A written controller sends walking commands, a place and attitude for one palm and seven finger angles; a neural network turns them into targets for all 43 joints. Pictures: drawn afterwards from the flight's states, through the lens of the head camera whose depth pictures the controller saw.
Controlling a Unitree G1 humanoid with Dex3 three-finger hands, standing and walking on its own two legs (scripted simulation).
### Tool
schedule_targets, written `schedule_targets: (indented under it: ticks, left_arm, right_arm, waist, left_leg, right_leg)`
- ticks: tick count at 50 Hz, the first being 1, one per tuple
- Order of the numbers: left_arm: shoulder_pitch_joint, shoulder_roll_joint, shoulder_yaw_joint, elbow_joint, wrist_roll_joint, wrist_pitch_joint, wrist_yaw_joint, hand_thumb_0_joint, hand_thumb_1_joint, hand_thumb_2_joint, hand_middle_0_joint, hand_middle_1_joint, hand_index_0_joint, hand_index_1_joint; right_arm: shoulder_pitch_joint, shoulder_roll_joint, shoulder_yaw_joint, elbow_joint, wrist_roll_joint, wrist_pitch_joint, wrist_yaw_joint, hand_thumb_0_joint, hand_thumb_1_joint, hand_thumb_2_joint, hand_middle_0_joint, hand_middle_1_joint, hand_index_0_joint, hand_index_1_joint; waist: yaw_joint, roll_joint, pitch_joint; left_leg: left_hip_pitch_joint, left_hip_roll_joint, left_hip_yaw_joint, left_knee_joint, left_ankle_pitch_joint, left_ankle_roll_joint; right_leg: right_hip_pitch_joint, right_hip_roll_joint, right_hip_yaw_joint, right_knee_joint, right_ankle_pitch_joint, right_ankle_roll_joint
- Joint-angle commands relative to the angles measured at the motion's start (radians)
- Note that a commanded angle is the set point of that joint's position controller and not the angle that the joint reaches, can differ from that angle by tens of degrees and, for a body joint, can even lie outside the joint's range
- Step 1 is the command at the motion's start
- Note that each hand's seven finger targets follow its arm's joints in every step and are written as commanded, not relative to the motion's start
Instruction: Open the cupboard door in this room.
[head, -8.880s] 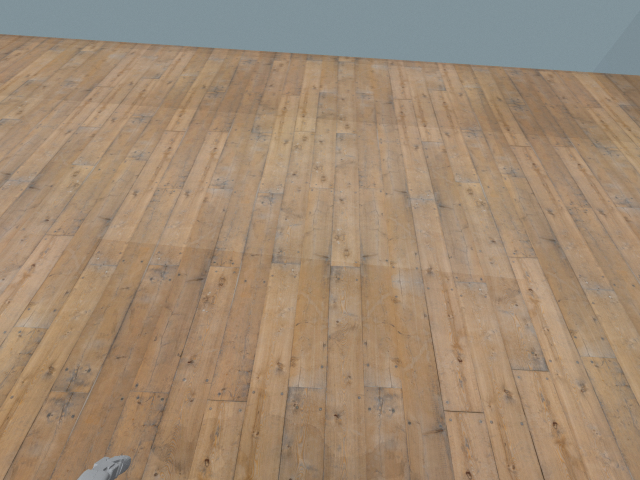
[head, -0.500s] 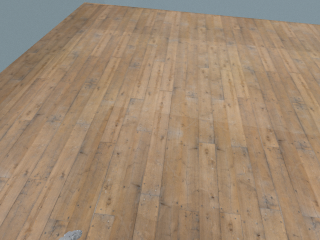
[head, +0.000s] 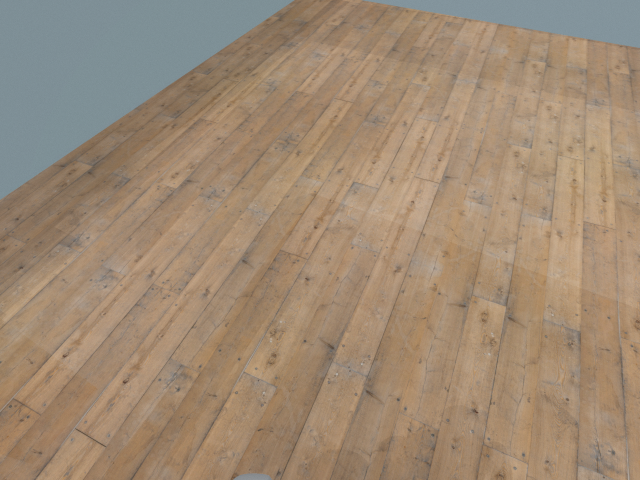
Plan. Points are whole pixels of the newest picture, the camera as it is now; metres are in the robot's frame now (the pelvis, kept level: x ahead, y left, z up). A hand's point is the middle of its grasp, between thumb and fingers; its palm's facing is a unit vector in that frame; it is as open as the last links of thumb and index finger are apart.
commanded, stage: turn or walk to find it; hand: left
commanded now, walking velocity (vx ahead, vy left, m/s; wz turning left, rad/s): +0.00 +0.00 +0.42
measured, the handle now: out of the picture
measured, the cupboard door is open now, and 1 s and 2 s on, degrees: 0 0 0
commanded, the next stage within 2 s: stand and wait in 0.94 s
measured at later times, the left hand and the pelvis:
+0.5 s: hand out of the picture +0.02 +0.25 -0.16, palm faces +0.21 -0.94 -0.27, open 7.4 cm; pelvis -0.03 +0.02 +0.00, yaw +11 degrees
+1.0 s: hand out of the picture -0.11 +0.20 -0.17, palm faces +0.46 -0.85 -0.24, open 7.4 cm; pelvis -0.07 +0.00 +0.00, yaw +26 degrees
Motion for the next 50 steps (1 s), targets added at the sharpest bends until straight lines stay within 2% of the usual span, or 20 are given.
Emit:
schedule_targets:
  ticks: [1, 3, 4, 5, 6, 7, 8, 12, 21, 26, 27, 28, 29, 30, 31, 33, 36, 46, 48, 50]
  left_arm:
    - [0.039, 0.241, 0.062, -0.035, 0.007, -0.015, 0.015, 0.0, 0.9, 0.9, -0.2, -0.3, -0.2, -0.3]
    - [0.013, 0.234, 0.063, -0.035, -0.004, -0.007, 0.013, 0.0, 0.9, 0.9, -0.2, -0.3, -0.2, -0.3]
    - [0.015, 0.201, 0.058, -0.045, -0.014, 0.001, 0.011, 0.0, 0.9, 0.9, -0.2, -0.3, -0.2, -0.3]
    - [0.008, 0.134, 0.041, -0.079, -0.02, 0.008, 0.003, 0.0, 0.9, 0.9, -0.2, -0.3, -0.2, -0.3]
    - [-0.059, 0.136, 0.029, -0.097, -0.009, 0.02, 0.006, 0.0, 0.9, 0.9, -0.2, -0.3, -0.2, -0.3]
    - [-0.066, 0.142, 0.035, -0.093, -0.007, 0.027, 0.004, 0.0, 0.9, 0.9, -0.2, -0.3, -0.2, -0.3]
    - [-0.083, 0.14, 0.04, -0.079, -0.005, 0.031, 0.003, 0.0, 0.9, 0.9, -0.2, -0.3, -0.2, -0.3]
    - [-0.029, 0.149, 0.043, -0.035, -0.007, 0.023, -0.01, 0.0, 0.9, 0.9, -0.2, -0.3, -0.2, -0.3]
    - [-0.106, 0.127, 0.031, -0.091, -0.015, 0.015, 0.003, 0.0, 0.9, 0.9, -0.2, -0.3, -0.2, -0.3]
    - [-0.011, 0.132, 0.034, -0.074, -0.023, -0.002, 0.007, 0.0, 0.9, 0.9, -0.2, -0.3, -0.2, -0.3]
    - [0.03, 0.149, 0.039, -0.068, -0.02, -0.01, 0.01, 0.0, 0.9, 0.9, -0.2, -0.3, -0.2, -0.3]
    - [0.054, 0.22, 0.052, -0.064, -0.007, -0.021, 0.018, 0.0, 0.9, 0.9, -0.2, -0.3, -0.2, -0.3]
    - [0.055, 0.29, 0.067, -0.074, 0.001, -0.022, 0.021, 0.0, 0.9, 0.9, -0.2, -0.3, -0.2, -0.3]
    - [0.042, 0.28, 0.059, -0.088, -0.006, -0.016, 0.022, 0.0, 0.9, 0.9, -0.2, -0.3, -0.2, -0.3]
    - [-0.028, 0.23, 0.063, -0.097, -0.01, -0.022, 0.029, 0.0, 0.9, 0.9, -0.2, -0.3, -0.2, -0.3]
    - [-0.111, 0.185, 0.041, -0.12, -0.012, -0.021, 0.021, 0.0, 0.9, 0.9, -0.2, -0.3, -0.2, -0.3]
    - [-0.09, 0.163, 0.035, -0.11, -0.011, -0.029, 0.019, 0.0, 0.9, 0.9, -0.2, -0.3, -0.2, -0.3]
    - [0.036, 0.224, 0.057, -0.049, 0.005, -0.021, 0.018, 0.0, 0.9, 0.9, -0.2, -0.3, -0.2, -0.3]
    - [0.048, 0.233, 0.06, -0.039, 0.006, -0.018, 0.015, 0.0, 0.9, 0.9, -0.2, -0.3, -0.2, -0.3]
    - [0.031, 0.235, 0.056, -0.024, 0.003, -0.016, 0.013, 0.0, 0.9, 0.9, -0.2, -0.3, -0.2, -0.3]
  right_arm:
    - [-0.044, -0.03, 0.008, -0.097, 0.015, -0.047, -0.001, 0.0, -0.9, -0.9, 0.2, 0.3, 0.2, 0.3]
    - [0.027, -0.046, 0.007, -0.078, 0.014, -0.059, -0.002, 0.0, -0.9, -0.9, 0.2, 0.3, 0.2, 0.3]
    - [0.065, -0.095, -0.004, -0.072, 0.011, -0.07, -0.002, 0.0, -0.9, -0.9, 0.2, 0.3, 0.2, 0.3]
    - [0.075, -0.198, -0.027, -0.08, 0.002, -0.075, -0.008, 0.0, -0.9, -0.9, 0.2, 0.3, 0.2, 0.3]
    - [0.096, -0.234, -0.032, -0.076, 0.004, -0.062, -0.012, 0.0, -0.9, -0.9, 0.2, 0.3, 0.2, 0.3]
    - [0.059, -0.21, -0.024, -0.077, -0.001, -0.063, -0.018, 0.0, -0.9, -0.9, 0.2, 0.3, 0.2, 0.3]
    - [0.015, -0.185, -0.019, -0.085, -0.003, -0.067, -0.027, 0.0, -0.9, -0.9, 0.2, 0.3, 0.2, 0.3]
    - [-0.062, -0.142, 0.002, -0.11, 0.002, -0.076, -0.031, 0.0, -0.9, -0.9, 0.2, 0.3, 0.2, 0.3]
    - [0.009, -0.152, -0.016, -0.103, -0.004, -0.068, -0.026, 0.0, -0.9, -0.9, 0.2, 0.3, 0.2, 0.3]
    - [-0.029, -0.145, -0.022, -0.117, -0.001, -0.061, -0.02, 0.0, -0.9, -0.9, 0.2, 0.3, 0.2, 0.3]
    - [-0.036, -0.127, -0.021, -0.124, 0.005, -0.062, -0.018, 0.0, -0.9, -0.9, 0.2, 0.3, 0.2, 0.3]
    - [-0.02, -0.07, -0.014, -0.133, 0.014, -0.063, -0.012, 0.0, -0.9, -0.9, 0.2, 0.3, 0.2, 0.3]
    - [-0.046, -0.039, -0.007, -0.162, 0.01, -0.062, -0.012, 0.0, -0.9, -0.9, 0.2, 0.3, 0.2, 0.3]
    - [-0.061, -0.084, -0.021, -0.16, 0.002, -0.051, -0.011, 0.0, -0.9, -0.9, 0.2, 0.3, 0.2, 0.3]
    - [-0.032, -0.09, -0.027, -0.135, -0.004, -0.035, -0.009, 0.0, -0.9, -0.9, 0.2, 0.3, 0.2, 0.3]
    - [0.009, -0.076, -0.028, -0.09, -0.005, -0.024, 0.002, 0.0, -0.9, -0.9, 0.2, 0.3, 0.2, 0.3]
    - [0.042, -0.057, -0.023, -0.066, -0.002, -0.021, 0.008, 0.0, -0.9, -0.9, 0.2, 0.3, 0.2, 0.3]
    - [-0.091, -0.032, 0.005, -0.099, 0.009, -0.036, 0.004, 0.0, -0.9, -0.9, 0.2, 0.3, 0.2, 0.3]
    - [-0.081, -0.025, 0.013, -0.098, 0.013, -0.047, -0.001, 0.0, -0.9, -0.9, 0.2, 0.3, 0.2, 0.3]
    - [-0.029, -0.022, 0.016, -0.078, 0.014, -0.056, -0.006, 0.0, -0.9, -0.9, 0.2, 0.3, 0.2, 0.3]
  waist:
    - [0.031, -0.212, -0.108]
    - [-0.016, -0.154, -0.135]
    - [-0.042, -0.004, -0.163]
    - [-0.053, 0.304, -0.131]
    - [-0.075, 0.261, -0.108]
    - [-0.06, 0.209, -0.088]
    - [-0.052, 0.252, -0.055]
    - [-0.009, 0.139, -0.037]
    - [-0.046, 0.14, -0.077]
    - [0.006, 0.126, -0.118]
    - [0.027, 0.079, -0.145]
    - [0.035, -0.118, -0.168]
    - [0.051, -0.316, -0.118]
    - [0.047, -0.206, -0.102]
    - [0.013, -0.252, -0.073]
    - [-0.032, -0.135, -0.008]
    - [-0.032, -0.154, -0.013]
    - [0.046, -0.19, -0.058]
    - [0.049, -0.204, -0.092]
    - [0.015, -0.198, -0.113]
  left_leg:
    - [0.012, -0.023, 0.071, -0.228, -0.013, 0.019]
    - [0.178, -0.028, 0.079, -0.447, 0.19, 0.033]
    - [0.304, 0.044, -0.018, -0.554, 0.29, 0.057]
    - [0.384, 0.295, -0.35, -0.601, 0.532, 0.156]
    - [0.289, 0.359, -0.345, -0.614, 0.588, 0.223]
    - [0.225, 0.335, -0.308, -0.627, 0.494, 0.249]
    - [0.194, 0.279, -0.289, -0.63, 0.455, 0.233]
    - [0.193, 0.175, -0.192, -0.611, 0.505, 0.205]
    - [0.25, 0.187, -0.308, -0.565, 0.577, 0.251]
    - [0.11, 0.12, -0.328, -0.481, 0.561, 0.202]
    - [0.039, 0.077, -0.3, -0.429, 0.46, 0.16]
    - [-0.129, -0.017, -0.2, -0.288, 0.234, 0.097]
    - [-0.251, -0.128, -0.059, -0.067, -0.111, 0.044]
    - [-0.207, -0.088, -0.1, 0.108, -0.132, 0.05]
    - [-0.207, -0.06, -0.13, 0.196, -0.078, 0.05]
    - [-0.2, -0.044, -0.091, 0.302, 0.038, 0.036]
    - [-0.202, -0.032, -0.057, 0.324, 0.111, 0.012]
    - [-0.088, -0.002, 0.041, -0.068, -0.023, 0.003]
    - [-0.028, -0.019, 0.066, -0.172, -0.02, 0.015]
    - [0.083, -0.035, 0.086, -0.324, 0.094, 0.026]
  right_leg:
    - [0.148, -0.252, 0.206, -0.111, 0.334, -0.114]
    - [0.06, -0.216, 0.131, -0.006, 0.276, -0.042]
    - [-0.05, -0.159, 0.078, 0.14, 0.155, 0.012]
    - [-0.328, -0.024, 0.039, 0.343, -0.261, 0.093]
    - [-0.314, -0.007, 0.126, 0.466, -0.359, 0.089]
    - [-0.301, -0.015, 0.169, 0.524, -0.322, 0.082]
    - [-0.323, -0.013, 0.19, 0.561, -0.271, 0.086]
    - [-0.298, 0.015, 0.199, 0.589, -0.132, 0.099]
    - [-0.227, 0.057, 0.21, 0.335, -0.207, 0.106]
    - [0.039, 0.097, 0.185, -0.012, -0.03, 0.087]
    - [0.154, 0.061, 0.205, -0.143, 0.062, 0.082]
    - [0.304, -0.117, 0.371, -0.219, 0.058, 0.031]
    - [0.268, -0.333, 0.577, -0.245, 0.172, -0.084]
    - [0.125, -0.362, 0.54, -0.251, 0.163, -0.139]
    - [0.063, -0.311, 0.495, -0.278, 0.076, -0.13]
    - [0.014, -0.208, 0.356, -0.255, 0.065, -0.087]
    - [0.047, -0.169, 0.243, -0.239, 0.137, -0.063]
    - [0.16, -0.245, 0.209, -0.156, 0.335, -0.123]
    - [0.171, -0.244, 0.202, -0.11, 0.424, -0.123]
    - [0.133, -0.22, 0.172, -0.059, 0.421, -0.084]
